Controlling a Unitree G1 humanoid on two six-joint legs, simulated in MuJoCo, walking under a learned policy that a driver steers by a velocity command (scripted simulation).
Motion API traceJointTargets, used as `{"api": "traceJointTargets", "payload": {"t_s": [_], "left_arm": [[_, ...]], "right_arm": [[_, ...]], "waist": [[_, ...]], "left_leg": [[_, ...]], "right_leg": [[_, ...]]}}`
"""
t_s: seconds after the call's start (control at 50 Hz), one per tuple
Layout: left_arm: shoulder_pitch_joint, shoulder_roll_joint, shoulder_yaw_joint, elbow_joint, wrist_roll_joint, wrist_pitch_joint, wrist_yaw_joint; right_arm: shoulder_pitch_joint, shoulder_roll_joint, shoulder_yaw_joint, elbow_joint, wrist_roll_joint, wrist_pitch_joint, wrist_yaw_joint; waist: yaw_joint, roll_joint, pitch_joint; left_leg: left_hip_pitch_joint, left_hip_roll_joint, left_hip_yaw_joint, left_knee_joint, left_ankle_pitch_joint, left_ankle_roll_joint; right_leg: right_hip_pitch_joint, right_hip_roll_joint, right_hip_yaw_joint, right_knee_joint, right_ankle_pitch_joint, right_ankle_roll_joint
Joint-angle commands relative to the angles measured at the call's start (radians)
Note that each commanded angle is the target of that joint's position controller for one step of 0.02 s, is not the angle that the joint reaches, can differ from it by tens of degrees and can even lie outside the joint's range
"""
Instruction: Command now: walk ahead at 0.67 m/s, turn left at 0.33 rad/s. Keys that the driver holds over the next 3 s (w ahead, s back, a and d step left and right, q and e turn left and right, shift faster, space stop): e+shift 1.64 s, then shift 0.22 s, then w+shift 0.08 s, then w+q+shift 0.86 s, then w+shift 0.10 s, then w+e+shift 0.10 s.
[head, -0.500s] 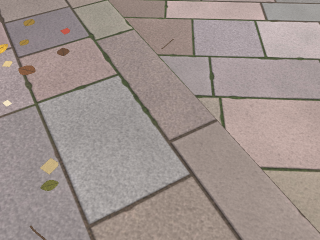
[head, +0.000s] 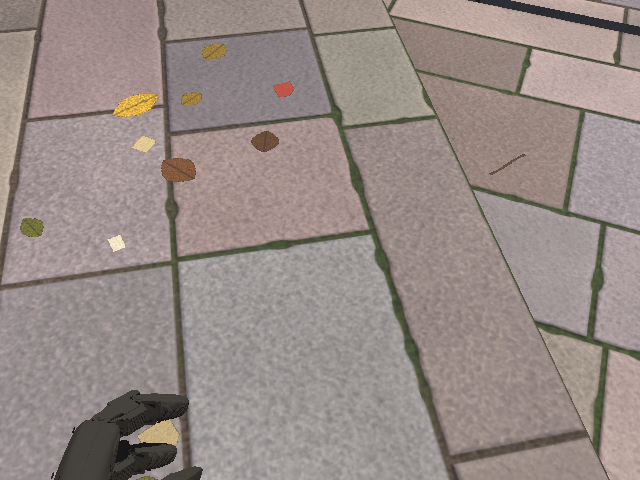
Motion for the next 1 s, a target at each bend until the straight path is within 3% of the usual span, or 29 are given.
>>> {"api": "traceJointTargets", "payload": {"t_s": [0.02,0.06,0.08,0.1,0.12,0.14,0.16,0.18,0.2,0.22,0.24,0.26,0.32,0.36,0.46,0.52,0.58,0.64,0.68,0.7,0.72,0.74,0.76,0.78,0.8,0.84,0.9,1.0], "left_arm": [[-0.020,0.022,-0.004,-0.026,-0.014,-0.016,-0.005],[0.007,0.074,0.013,-0.013,-0.010,-0.023,0.005],[0.099,0.113,0.028,0.021,-0.010,-0.029,0.011],[0.264,0.148,0.043,0.077,-0.017,-0.040,0.014],[0.451,0.164,0.052,0.148,-0.022,-0.050,0.018],[0.564,0.218,0.063,0.192,-0.024,-0.052,0.017],[0.545,0.268,0.081,0.199,-0.018,-0.044,-0.001],[0.448,0.230,0.098,0.134,-0.050,-0.022,-0.008],[0.341,0.190,0.092,0.107,-0.062,-0.010,-0.001],[0.306,0.135,0.078,0.114,-0.063,0.003,0.004],[0.338,0.134,0.077,0.132,-0.068,0.008,0.011],[0.366,0.133,0.076,0.157,-0.067,0.014,0.014],[0.356,0.184,0.095,0.153,-0.047,0.024,0.004],[0.347,0.207,0.105,0.139,-0.042,0.039,0.007],[0.364,0.225,0.127,0.108,-0.056,0.089,0.025],[0.391,0.227,0.139,0.106,-0.053,0.110,0.031],[0.394,0.234,0.149,0.102,-0.043,0.117,0.030],[0.352,0.240,0.154,0.084,-0.036,0.120,0.022],[0.294,0.236,0.151,0.066,-0.040,0.119,0.017],[0.272,0.226,0.146,0.059,-0.048,0.116,0.015],[0.342,0.165,0.131,0.064,-0.055,0.111,0.017],[0.376,0.130,0.124,0.044,-0.064,0.109,0.023],[0.338,0.251,0.148,0.048,-0.021,0.107,0.023],[0.316,0.268,0.154,0.043,-0.014,0.111,0.015],[0.329,0.253,0.151,0.058,-0.013,0.121,0.006],[0.361,0.231,0.142,0.075,-0.030,0.143,-0.015],[0.285,0.215,0.127,0.046,-0.045,0.152,-0.029],[0.193,0.180,0.109,0.006,-0.046,0.161,-0.044]], "right_arm": [[0.064,-0.100,-0.016,-0.012,0.012,-0.028,-0.003],[0.062,-0.129,-0.018,-0.001,-0.012,-0.033,-0.017],[0.043,-0.153,-0.024,-0.002,-0.026,-0.033,-0.027],[-0.014,-0.179,-0.031,-0.009,-0.035,-0.029,-0.035],[-0.090,-0.185,-0.034,-0.023,-0.035,-0.025,-0.039],[-0.091,-0.113,-0.021,-0.049,-0.035,-0.022,-0.043],[0.185,-0.019,-0.001,-0.041,0.034,-0.012,-0.039],[0.122,-0.100,0.006,-0.041,-0.014,-0.008,-0.044],[-0.026,-0.111,0.008,-0.080,-0.029,-0.005,-0.039],[-0.115,-0.107,0.014,-0.107,-0.052,-0.003,-0.034],[-0.185,-0.102,0.015,-0.139,-0.067,0.012,-0.027],[-0.186,-0.085,0.021,-0.156,-0.075,0.035,-0.023],[-0.166,-0.051,0.038,-0.177,-0.067,0.076,-0.031],[-0.206,-0.058,0.040,-0.200,-0.060,0.087,-0.037],[-0.352,-0.083,0.036,-0.244,-0.048,0.115,-0.043],[-0.418,-0.081,0.040,-0.254,-0.037,0.102,-0.044],[-0.447,-0.077,0.045,-0.258,-0.024,0.077,-0.045],[-0.417,-0.085,0.044,-0.252,-0.010,0.056,-0.050],[-0.350,-0.101,0.037,-0.237,-0.007,0.047,-0.061],[-0.312,-0.116,0.031,-0.227,-0.011,0.040,-0.070],[-0.337,-0.171,0.018,-0.239,-0.016,0.039,-0.080],[-0.371,-0.253,0.006,-0.279,-0.025,0.051,-0.078],[-0.383,-0.219,0.009,-0.270,-0.037,0.060,-0.072],[-0.367,-0.160,0.019,-0.262,-0.030,0.065,-0.067],[-0.387,-0.120,0.029,-0.263,-0.026,0.068,-0.060],[-0.395,-0.109,0.035,-0.285,-0.033,0.076,-0.062],[-0.308,-0.122,0.024,-0.274,-0.038,0.077,-0.057],[-0.215,-0.152,-0.002,-0.249,-0.040,0.074,-0.051]], "waist": [[-0.026,0.029,-0.001],[-0.010,0.084,-0.028],[0.039,0.109,-0.070],[0.134,0.126,-0.123],[0.243,0.109,-0.168],[0.254,-0.039,-0.251],[0.096,-0.318,-0.467],[0.131,-0.093,-0.548],[0.122,-0.031,-0.403],[0.107,0.061,-0.272],[0.109,0.080,-0.194],[0.084,0.063,-0.148],[0.045,0.018,-0.168],[0.043,-0.010,-0.177],[0.099,-0.086,-0.148],[0.144,-0.121,-0.105],[0.168,-0.139,-0.091],[0.154,-0.155,-0.090],[0.113,-0.164,-0.086],[0.084,-0.136,-0.085],[0.132,0.008,-0.130],[0.143,0.189,-0.152],[0.131,0.103,-0.104],[0.137,0.103,-0.099],[0.145,0.089,-0.075],[0.147,0.139,-0.078],[0.103,0.149,-0.073],[0.060,0.178,-0.077]], "left_leg": [[-0.163,0.193,-0.058,-0.074,0.867,-0.024],[-0.016,0.221,-0.054,-0.003,1.005,-0.065],[0.045,0.242,-0.052,0.085,1.091,-0.089],[0.067,0.248,-0.021,0.248,1.130,-0.106],[0.040,0.212,0.040,0.473,1.035,-0.125],[-0.134,0.110,0.125,0.851,0.401,-0.146],[-0.532,0.009,0.085,1.245,-0.328,-0.229],[-0.567,0.068,0.033,1.274,-0.176,-0.201],[-0.601,0.120,0.035,1.239,-0.097,-0.198],[-0.608,0.152,0.054,1.146,-0.079,-0.191],[-0.607,0.168,0.059,1.079,-0.083,-0.196],[-0.570,0.176,0.063,1.018,-0.078,-0.202],[-0.509,0.183,0.072,0.889,-0.095,-0.221],[-0.507,0.183,0.075,0.824,-0.050,-0.230],[-0.588,0.178,0.028,0.709,0.046,-0.240],[-0.629,0.165,0.003,0.594,0.034,-0.235],[-0.589,0.137,-0.004,0.476,-0.006,-0.214],[-0.455,0.107,-0.006,0.336,-0.043,-0.190],[-0.290,0.105,-0.003,0.160,-0.008,-0.180],[-0.172,0.140,-0.012,0.014,0.065,-0.174],[-0.054,0.311,-0.152,-0.078,0.025,-0.136],[-0.001,0.579,-0.416,-0.125,0.033,-0.037],[-0.111,0.594,-0.397,-0.112,0.195,0.026],[-0.141,0.564,-0.293,-0.065,0.335,0.038],[-0.167,0.487,-0.160,-0.041,0.406,0.014],[-0.166,0.409,-0.018,-0.012,0.498,-0.010],[-0.092,0.411,0.051,0.003,0.538,-0.010],[-0.011,0.479,0.095,0.008,0.534,0.010]], "right_leg": [[0.316,0.129,-0.165,-0.187,0.263,-0.063],[0.342,0.178,-0.169,-0.260,0.204,-0.102],[0.402,0.204,-0.156,-0.271,0.154,-0.116],[0.511,0.207,-0.132,-0.293,0.147,-0.126],[0.644,0.165,-0.098,-0.389,0.268,-0.140],[0.847,0.008,0.036,-0.252,0.730,-0.172],[1.258,-0.298,0.524,-0.143,1.212,-0.433],[1.199,-0.247,0.566,-0.244,1.066,-0.443],[1.040,-0.183,0.456,-0.302,0.809,-0.418],[0.869,-0.115,0.382,-0.358,0.645,-0.370],[0.759,-0.071,0.350,-0.396,0.615,-0.347],[0.662,-0.041,0.335,-0.414,0.630,-0.327],[0.526,0.007,0.312,-0.419,0.621,-0.303],[0.467,0.040,0.314,-0.417,0.536,-0.269],[0.484,0.095,0.456,-0.472,-0.092,-0.155],[0.572,0.104,0.531,-0.485,-0.268,-0.150],[0.623,0.106,0.576,-0.449,-0.223,-0.166],[0.593,0.111,0.622,-0.414,-0.109,-0.169],[0.515,0.143,0.644,-0.406,-0.156,-0.128],[0.444,0.185,0.621,-0.372,-0.276,-0.087],[0.371,0.266,0.502,-0.245,-0.567,-0.034],[0.222,0.393,0.227,0.041,-0.655,0.007],[0.169,0.328,0.135,0.219,-0.596,0.020],[0.194,0.265,0.106,0.308,-0.540,0.022],[0.201,0.246,0.088,0.378,-0.483,0.018],[0.187,0.235,0.040,0.503,-0.426,0.027],[0.136,0.192,-0.005,0.467,-0.396,0.045],[0.128,0.136,-0.045,0.322,-0.410,0.051]]}}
